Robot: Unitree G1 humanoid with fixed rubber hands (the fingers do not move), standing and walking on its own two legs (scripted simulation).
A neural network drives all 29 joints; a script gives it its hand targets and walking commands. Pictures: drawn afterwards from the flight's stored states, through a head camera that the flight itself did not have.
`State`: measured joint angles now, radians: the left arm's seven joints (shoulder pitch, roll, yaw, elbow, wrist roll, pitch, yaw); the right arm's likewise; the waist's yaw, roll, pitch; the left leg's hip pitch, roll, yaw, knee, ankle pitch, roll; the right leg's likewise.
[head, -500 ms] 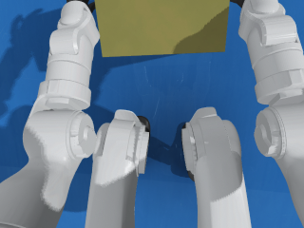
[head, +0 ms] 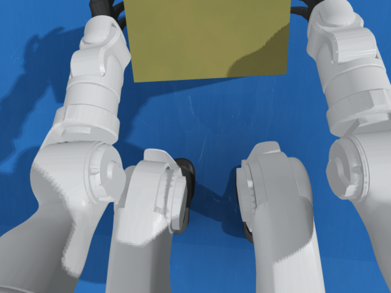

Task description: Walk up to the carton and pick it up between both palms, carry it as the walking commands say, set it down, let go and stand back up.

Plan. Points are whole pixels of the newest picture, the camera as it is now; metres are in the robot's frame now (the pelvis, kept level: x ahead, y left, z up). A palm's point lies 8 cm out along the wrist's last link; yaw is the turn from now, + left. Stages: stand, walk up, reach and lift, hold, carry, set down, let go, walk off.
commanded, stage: set down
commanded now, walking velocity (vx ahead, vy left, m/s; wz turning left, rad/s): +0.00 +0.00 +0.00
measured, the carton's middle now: (209, 29) +0.54 -0.02 -0.22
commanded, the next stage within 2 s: none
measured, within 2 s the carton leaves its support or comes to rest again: rests again in 0.48 s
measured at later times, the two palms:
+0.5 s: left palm (109, 15) +0.56 +0.14 -0.14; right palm (319, 3) +0.54 -0.19 -0.16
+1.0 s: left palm (110, 13) +0.56 +0.14 -0.15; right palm (316, 3) +0.55 -0.19 -0.17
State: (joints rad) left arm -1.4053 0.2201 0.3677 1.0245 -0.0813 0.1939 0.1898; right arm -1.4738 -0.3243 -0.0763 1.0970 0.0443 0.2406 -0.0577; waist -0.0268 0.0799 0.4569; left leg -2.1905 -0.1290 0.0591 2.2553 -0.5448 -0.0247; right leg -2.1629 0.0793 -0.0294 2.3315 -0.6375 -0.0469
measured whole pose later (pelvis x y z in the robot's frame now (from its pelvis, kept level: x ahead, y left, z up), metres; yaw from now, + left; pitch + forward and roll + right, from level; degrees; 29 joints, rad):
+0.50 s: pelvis +0.02 +0.00 +0.00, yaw +0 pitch +33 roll +3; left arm -1.33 0.20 0.40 1.01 -0.06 0.18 0.12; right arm -1.38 -0.30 -0.13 1.08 0.01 0.19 -0.02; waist -0.02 0.08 0.31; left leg -2.27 -0.11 0.07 2.28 -0.60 0.00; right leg -2.24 0.06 -0.03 2.35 -0.69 -0.06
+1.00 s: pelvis +0.03 +0.00 -0.01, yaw +0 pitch +32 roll +3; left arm -1.37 0.24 0.40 1.06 -0.07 0.14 0.05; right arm -1.38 -0.30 -0.16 1.05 0.01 0.16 -0.01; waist -0.02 0.07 0.37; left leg -2.25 -0.09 0.07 2.32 -0.63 -0.01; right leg -2.23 0.05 -0.05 2.38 -0.71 -0.08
